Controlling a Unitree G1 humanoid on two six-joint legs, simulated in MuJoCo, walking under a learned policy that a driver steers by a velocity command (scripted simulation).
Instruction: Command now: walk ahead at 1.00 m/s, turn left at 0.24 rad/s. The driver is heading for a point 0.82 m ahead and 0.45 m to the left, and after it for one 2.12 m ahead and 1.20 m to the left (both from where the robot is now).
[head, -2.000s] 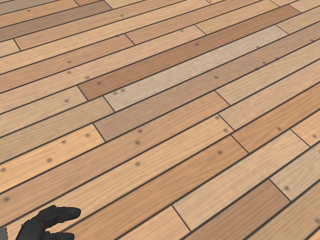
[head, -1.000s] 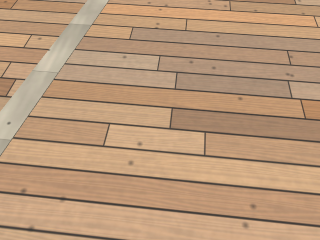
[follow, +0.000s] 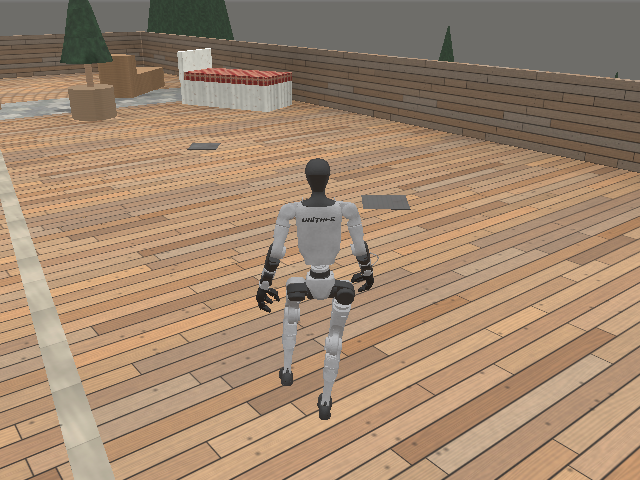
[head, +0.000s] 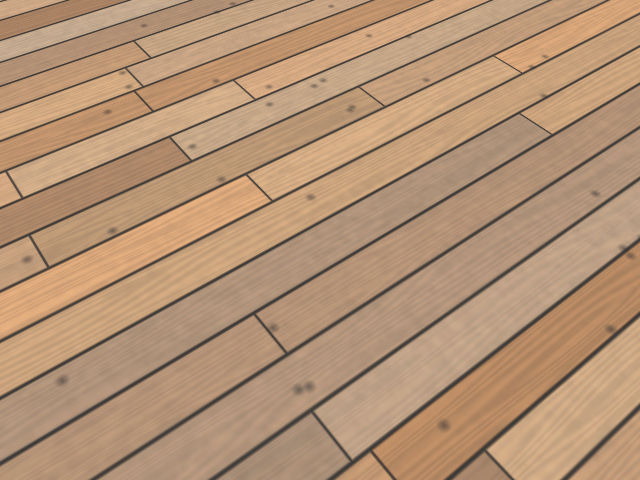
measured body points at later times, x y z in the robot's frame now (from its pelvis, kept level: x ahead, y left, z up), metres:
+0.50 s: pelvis +0.47 +0.10 +0.01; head +0.49 +0.11 +0.46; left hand +0.65 +0.37 -0.04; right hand +0.52 -0.19 -0.12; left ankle +0.37 +0.11 -0.73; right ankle +0.71 -0.03 -0.67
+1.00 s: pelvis +0.89 +0.27 -0.01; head +0.91 +0.29 +0.43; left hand +0.62 +0.39 -0.13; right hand +1.25 +0.34 -0.04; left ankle +0.96 +0.46 -0.68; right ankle +0.83 +0.05 -0.73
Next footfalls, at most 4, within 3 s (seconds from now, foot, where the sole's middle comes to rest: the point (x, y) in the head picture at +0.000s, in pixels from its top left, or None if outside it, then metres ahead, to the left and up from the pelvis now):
0.22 left None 0.41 0.11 -0.77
0.64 right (300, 325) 0.86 0.08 -0.77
1.10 left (139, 266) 1.03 0.50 -0.77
1.54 right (59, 172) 1.38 0.81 -0.77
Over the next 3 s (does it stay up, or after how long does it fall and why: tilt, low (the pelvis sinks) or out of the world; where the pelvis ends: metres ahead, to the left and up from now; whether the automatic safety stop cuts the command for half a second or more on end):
stays up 2.23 1.26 -0.01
